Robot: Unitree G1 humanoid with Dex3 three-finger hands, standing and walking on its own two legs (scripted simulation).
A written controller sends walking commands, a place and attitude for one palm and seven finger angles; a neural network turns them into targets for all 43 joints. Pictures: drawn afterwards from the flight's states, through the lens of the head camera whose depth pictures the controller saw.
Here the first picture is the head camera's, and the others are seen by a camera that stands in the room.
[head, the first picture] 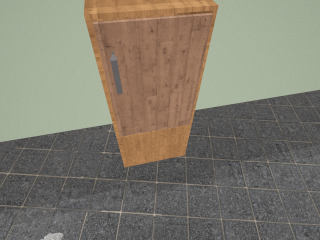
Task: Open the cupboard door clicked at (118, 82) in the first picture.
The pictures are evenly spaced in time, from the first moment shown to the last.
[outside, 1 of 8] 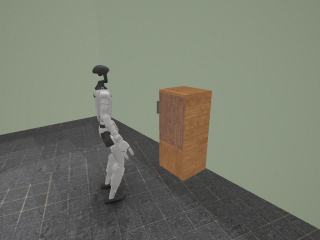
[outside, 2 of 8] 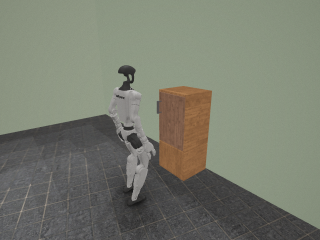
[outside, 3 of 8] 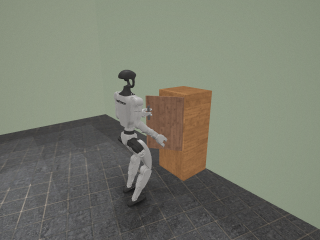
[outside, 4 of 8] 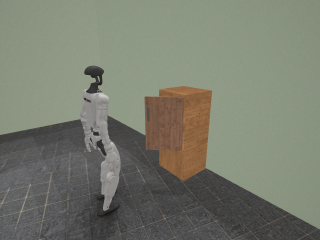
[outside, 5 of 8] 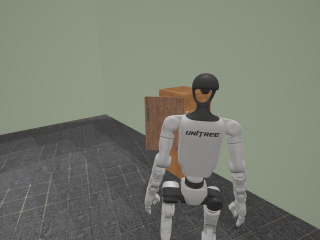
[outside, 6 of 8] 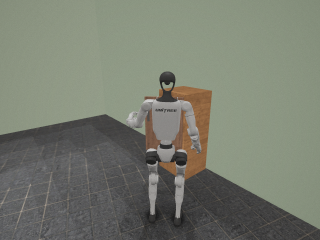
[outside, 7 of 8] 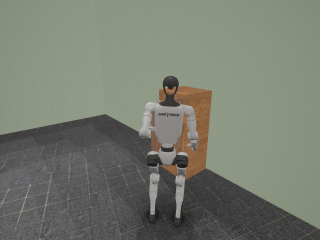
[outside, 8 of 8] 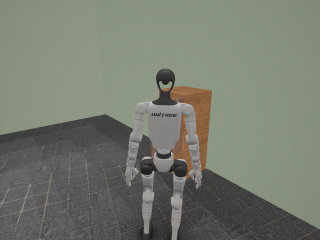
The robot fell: no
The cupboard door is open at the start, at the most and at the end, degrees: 0 90 89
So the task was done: yes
